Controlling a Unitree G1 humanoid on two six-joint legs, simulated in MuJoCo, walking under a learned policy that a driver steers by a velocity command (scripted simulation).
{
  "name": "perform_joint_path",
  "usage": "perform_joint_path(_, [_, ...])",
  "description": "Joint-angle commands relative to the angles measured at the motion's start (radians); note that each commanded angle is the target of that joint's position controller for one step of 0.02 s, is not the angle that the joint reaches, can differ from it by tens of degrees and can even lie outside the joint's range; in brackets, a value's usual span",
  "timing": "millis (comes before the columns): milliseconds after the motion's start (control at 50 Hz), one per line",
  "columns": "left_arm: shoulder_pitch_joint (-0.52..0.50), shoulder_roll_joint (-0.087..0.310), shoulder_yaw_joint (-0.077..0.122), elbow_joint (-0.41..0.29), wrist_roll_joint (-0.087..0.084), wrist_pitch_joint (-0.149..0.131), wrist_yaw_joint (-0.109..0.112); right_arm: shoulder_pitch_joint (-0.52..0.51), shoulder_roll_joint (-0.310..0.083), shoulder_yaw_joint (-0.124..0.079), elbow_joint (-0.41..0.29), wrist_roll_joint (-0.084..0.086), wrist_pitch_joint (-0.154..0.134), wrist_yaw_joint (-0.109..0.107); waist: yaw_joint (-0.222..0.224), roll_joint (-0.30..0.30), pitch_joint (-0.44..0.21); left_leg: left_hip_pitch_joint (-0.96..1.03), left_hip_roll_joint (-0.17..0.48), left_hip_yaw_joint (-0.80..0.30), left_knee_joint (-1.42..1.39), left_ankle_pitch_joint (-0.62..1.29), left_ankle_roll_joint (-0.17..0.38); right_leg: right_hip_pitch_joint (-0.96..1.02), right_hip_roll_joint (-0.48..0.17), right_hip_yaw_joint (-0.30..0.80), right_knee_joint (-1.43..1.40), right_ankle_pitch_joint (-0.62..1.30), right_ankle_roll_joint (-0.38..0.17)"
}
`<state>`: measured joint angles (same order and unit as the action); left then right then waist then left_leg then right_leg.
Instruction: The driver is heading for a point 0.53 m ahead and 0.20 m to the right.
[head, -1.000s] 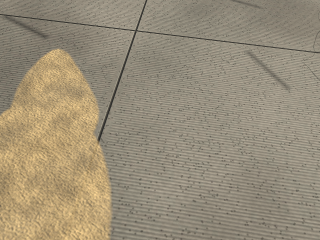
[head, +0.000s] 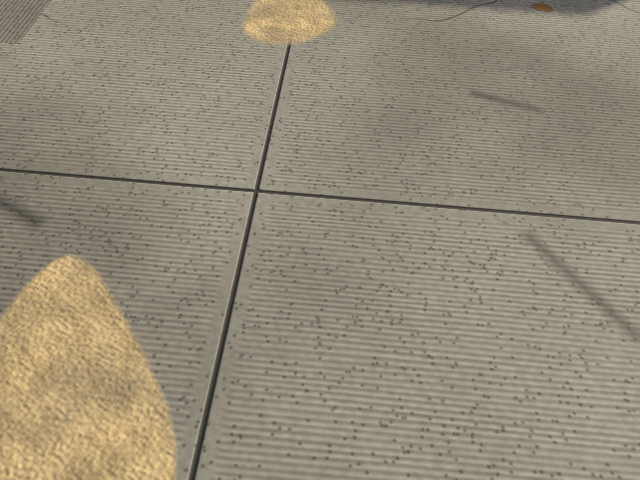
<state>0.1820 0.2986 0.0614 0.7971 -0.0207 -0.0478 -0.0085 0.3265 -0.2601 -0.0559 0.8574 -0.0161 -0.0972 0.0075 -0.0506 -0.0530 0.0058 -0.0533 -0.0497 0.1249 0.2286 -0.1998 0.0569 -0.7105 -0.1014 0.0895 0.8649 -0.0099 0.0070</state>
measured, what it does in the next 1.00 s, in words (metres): walks ahead, turning right: right foot, then left foot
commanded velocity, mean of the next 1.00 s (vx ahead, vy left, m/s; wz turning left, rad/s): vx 0.38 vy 0.00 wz -0.40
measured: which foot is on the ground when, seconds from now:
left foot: down 0.00-0.24, up 0.26-0.66, down 0.68-1.00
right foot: up 0.00-0.20, down 0.22-0.70, up 0.72-1.00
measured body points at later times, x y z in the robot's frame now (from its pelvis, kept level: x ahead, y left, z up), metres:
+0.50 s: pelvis +0.29 -0.07 +0.00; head +0.32 -0.09 +0.45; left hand +0.44 +0.18 -0.11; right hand +0.40 -0.38 -0.09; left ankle +0.45 +0.09 -0.68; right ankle +0.26 -0.14 -0.75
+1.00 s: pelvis +0.49 -0.07 -0.01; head +0.51 -0.08 +0.44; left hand +0.72 +0.11 -0.12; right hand +0.50 -0.35 -0.13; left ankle +0.58 +0.00 -0.75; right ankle +0.45 -0.22 -0.74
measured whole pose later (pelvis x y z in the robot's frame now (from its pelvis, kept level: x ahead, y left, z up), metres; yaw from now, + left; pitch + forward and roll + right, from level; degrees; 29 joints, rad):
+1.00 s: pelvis +0.49 -0.07 -0.01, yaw -25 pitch +0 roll +1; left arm 0.20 0.27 0.05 0.71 0.01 0.04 0.03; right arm 0.16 -0.22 -0.02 0.81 -0.01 -0.03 0.02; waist -0.01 -0.02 0.05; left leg -0.32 -0.03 0.03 0.47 -0.16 0.04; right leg -0.33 -0.04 0.07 0.59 -0.25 0.04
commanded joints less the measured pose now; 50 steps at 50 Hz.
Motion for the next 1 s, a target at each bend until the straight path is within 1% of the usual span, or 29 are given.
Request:
perform_joint_path(20, [-0.077, 0.023, 0.000, -0.078, 0.004, -0.013, -0.015, -0.051, -0.159, -0.034, -0.056, 0.005, -0.015, -0.014, -0.003, 0.099, 0.051, -0.050, 0.263, -0.044, -0.127, 0.257, 0.108, 0.041, 0.001, -0.043, -0.137, 0.134, -0.005])
perform_joint_path(80, [-0.159, 0.011, -0.008, -0.124, 0.002, -0.013, -0.033, 0.004, -0.172, -0.039, -0.024, 0.014, 0.004, -0.018, -0.037, 0.084, 0.082, 0.072, 0.301, -0.013, -0.095, 0.308, 0.103, -0.009, 0.009, -0.072, -0.221, 0.101, -0.028])
perform_joint_path(140, [-0.190, 0.023, -0.003, -0.168, 0.001, -0.013, -0.055, 0.010, -0.190, -0.047, -0.012, 0.025, 0.033, -0.024, -0.026, 0.098, 0.081, 0.180, 0.334, 0.017, -0.004, 0.507, 0.083, -0.016, 0.036, -0.123, -0.260, -0.032, -0.064])
perform_joint_path(180, [-0.129, 0.055, 0.014, -0.174, 0.002, -0.008, -0.062, -0.014, -0.220, -0.056, -0.023, 0.028, 0.050, -0.036, 0.025, 0.142, 0.015, 0.204, 0.333, 0.047, 0.139, 0.861, 0.059, 0.112, 0.101, -0.187, -0.252, -0.139, -0.103])
perform_joint_path(220, [0.129, 0.143, 0.065, -0.120, -0.001, -0.004, -0.048, -0.041, -0.226, -0.055, -0.037, 0.030, 0.063, -0.048, 0.170, 0.127, -0.126, 0.084, 0.280, 0.086, 0.497, 0.935, 0.011, 0.484, 0.172, -0.192, -0.328, -0.105, -0.168])
perform_joint_path(240, [0.267, 0.237, 0.095, -0.095, -0.001, 0.008, -0.023, -0.014, -0.175, -0.034, -0.061, 0.005, 0.049, -0.048, 0.207, -0.022, -0.234, -0.185, 0.225, 0.089, 0.818, 0.529, -0.030, 0.803, -0.002, 0.081, -0.331, -0.067, -0.239])
perform_joint_path(260, [0.210, 0.287, 0.097, -0.122, -0.010, 0.002, -0.022, 0.052, -0.058, 0.005, -0.106, -0.003, 0.013, -0.026, 0.099, -0.227, -0.338, -0.610, -0.017, -0.053, 1.168, -0.347, -0.089, 1.107, -0.228, 0.667, -0.476, -0.220, -0.447])
perform_joint_path(280, [0.237, 0.203, 0.072, -0.128, -0.002, -0.004, -0.024, -0.050, -0.151, -0.014, -0.116, 0.029, -0.029, -0.005, 0.175, -0.094, -0.371, -0.721, 0.036, -0.241, 1.214, -0.344, -0.061, 1.125, -0.228, 0.688, -0.552, -0.269, -0.416])
perform_joint_path(300, [0.209, 0.159, 0.060, -0.127, 0.006, -0.011, -0.021, -0.132, -0.168, -0.017, -0.148, 0.060, -0.049, 0.004, 0.173, -0.048, -0.239, -0.762, 0.078, -0.230, 1.173, -0.271, -0.038, 1.019, -0.192, 0.533, -0.554, -0.215, -0.372])
perform_joint_path(320, [0.148, 0.142, 0.054, -0.132, 0.005, -0.017, -0.023, -0.147, -0.150, -0.013, -0.150, 0.047, -0.056, 0.000, 0.120, 0.060, -0.135, -0.730, 0.121, -0.222, 1.064, -0.201, -0.035, 0.853, -0.146, 0.417, -0.564, -0.107, -0.338])
perform_joint_path(340, [0.089, 0.107, 0.044, -0.146, 0.007, -0.019, -0.019, -0.150, -0.162, -0.022, -0.142, 0.021, -0.050, -0.007, 0.085, 0.066, -0.093, -0.667, 0.151, -0.217, 0.973, -0.168, -0.044, 0.737, -0.113, 0.339, -0.577, -0.011, -0.319])
perform_joint_path(360, [0.057, 0.098, 0.038, -0.164, 0.018, -0.018, -0.015, -0.132, -0.163, -0.026, -0.140, 0.012, -0.037, -0.006, 0.054, 0.042, -0.069, -0.605, 0.163, -0.218, 0.941, -0.146, -0.054, 0.647, -0.091, 0.305, -0.601, 0.048, -0.319])
perform_joint_path(400, [0.044, 0.111, 0.042, -0.171, 0.014, -0.020, -0.007, -0.107, -0.141, -0.026, -0.144, 0.004, -0.014, -0.007, 0.028, 0.032, -0.051, -0.563, 0.165, -0.200, 0.857, -0.126, -0.088, 0.550, -0.072, 0.263, -0.633, 0.113, -0.327])
perform_joint_path(480, [0.083, 0.153, 0.056, -0.159, 0.004, -0.015, 0.016, -0.234, -0.093, -0.006, -0.184, -0.002, -0.002, -0.010, 0.064, 0.010, -0.009, -0.523, 0.125, -0.169, 0.563, 0.112, -0.134, 0.438, 0.004, 0.150, -0.640, 0.091, -0.277])
perform_joint_path(540, [0.134, 0.159, 0.059, -0.143, 0.000, -0.004, 0.022, -0.333, -0.086, 0.000, -0.209, 0.012, -0.011, 0.002, 0.113, -0.018, -0.010, -0.436, 0.071, -0.161, 0.378, 0.283, -0.135, 0.419, 0.024, 0.154, -0.617, -0.016, -0.234])
perform_joint_path(620, [0.179, 0.136, 0.055, -0.116, 0.001, 0.013, 0.031, -0.337, -0.134, -0.019, -0.219, 0.008, -0.026, 0.016, 0.110, -0.052, -0.024, -0.412, 0.051, -0.186, 0.268, 0.259, -0.093, 0.556, -0.016, 0.228, -0.470, 0.062, -0.189])
perform_joint_path(660, [0.149, 0.117, 0.050, -0.123, 0.006, 0.020, 0.037, -0.257, -0.143, -0.029, -0.199, -0.004, -0.038, 0.018, 0.062, -0.068, -0.058, -0.314, 0.042, -0.164, 0.213, 0.280, -0.048, 0.592, 0.000, 0.236, -0.355, 0.171, -0.148])
perform_joint_path(680, [0.140, 0.087, 0.040, -0.135, 0.011, 0.019, 0.037, -0.196, -0.163, -0.035, -0.190, -0.020, -0.044, 0.014, 0.030, -0.054, -0.110, -0.183, 0.082, -0.173, 0.195, 0.417, -0.016, 0.567, 0.053, 0.208, -0.246, 0.199, -0.109])
perform_joint_path(700, [0.172, 0.039, 0.021, -0.161, 0.031, 0.014, 0.037, -0.096, -0.227, -0.046, -0.191, -0.042, -0.047, 0.010, 0.011, 0.082, -0.251, 0.089, 0.267, -0.335, 0.279, 0.760, 0.063, 0.423, 0.126, 0.152, 0.007, -0.062, -0.055])
perform_joint_path(720, [0.354, 0.016, 0.009, -0.136, 0.013, 0.009, 0.033, -0.035, -0.245, -0.054, -0.159, -0.033, -0.025, 0.015, 0.054, 0.369, -0.398, 0.343, 0.480, -0.670, 0.264, 0.838, 0.254, 0.184, 0.235, 0.088, 0.313, -0.696, 0.011])
perform_joint_path(740, [0.373, 0.108, 0.024, -0.108, 0.002, 0.015, 0.031, -0.030, -0.196, -0.044, -0.162, 0.006, -0.009, 0.021, 0.040, 0.275, -0.398, 0.308, 0.478, -0.755, 0.216, 0.555, 0.253, 0.116, 0.181, 0.136, 0.423, -0.685, 0.027])
perform_joint_path(760, [0.257, 0.144, 0.035, -0.117, -0.004, 0.029, 0.034, -0.079, -0.149, -0.030, -0.175, 0.012, 0.002, 0.019, 0.013, 0.185, -0.268, 0.201, 0.425, -0.638, 0.188, 0.416, 0.210, 0.068, 0.153, 0.111, 0.459, -0.618, 0.041])
perform_joint_path(780, [0.179, 0.138, 0.034, -0.128, 0.003, 0.045, 0.041, -0.143, -0.111, -0.011, -0.179, 0.001, 0.012, 0.018, 0.021, 0.123, -0.189, 0.076, 0.374, -0.544, 0.163, 0.370, 0.180, 0.081, 0.121, 0.081, 0.418, -0.566, 0.049])
perform_joint_path(800, [0.136, 0.123, 0.033, -0.141, 0.013, 0.059, 0.045, -0.199, -0.080, 0.004, -0.180, -0.004, 0.018, 0.018, 0.043, 0.115, -0.126, -0.044, 0.337, -0.476, 0.137, 0.361, 0.168, 0.119, 0.086, 0.071, 0.341, -0.532, 0.053])
perform_joint_path(840, [0.156, 0.065, 0.020, -0.137, 0.015, 0.077, 0.046, -0.252, -0.085, 0.005, -0.165, -0.014, 0.025, 0.018, 0.088, 0.181, -0.085, -0.209, 0.259, -0.354, 0.088, 0.389, 0.142, 0.275, 0.061, 0.012, 0.141, -0.488, 0.057])
perform_joint_path(880, [0.166, 0.028, 0.007, -0.125, 0.023, 0.073, 0.049, -0.260, -0.107, -0.003, -0.152, -0.013, 0.030, 0.014, 0.090, 0.204, -0.114, -0.229, 0.240, -0.289, 0.095, 0.508, 0.157, 0.379, 0.067, -0.027, -0.024, -0.447, 0.063])
perform_joint_path(920, [0.156, 0.031, 0.005, -0.116, 0.023, 0.072, 0.047, -0.240, -0.122, -0.007, -0.133, -0.001, 0.036, 0.010, 0.079, 0.195, -0.162, -0.196, 0.258, -0.288, 0.102, 0.491, 0.169, 0.448, 0.068, -0.036, -0.140, -0.334, 0.059])
perform_joint_path(960, [0.150, 0.039, 0.008, -0.105, 0.024, 0.080, 0.043, -0.254, -0.122, -0.003, -0.125, 0.009, 0.049, 0.008, 0.088, 0.178, -0.155, -0.226, 0.251, -0.282, 0.100, 0.284, 0.152, 0.532, 0.076, -0.054, -0.270, -0.212, 0.042])
perform_joint_path(1000, [0.107, 0.044, 0.007, -0.114, 0.043, 0.084, 0.039, -0.239, -0.086, 0.014, -0.109, 0.012, 0.055, 0.012, 0.089, 0.153, -0.102, -0.302, 0.202, -0.273, 0.089, -0.036, 0.079, 0.614, 0.068, -0.038, -0.405, -0.113, 0.007])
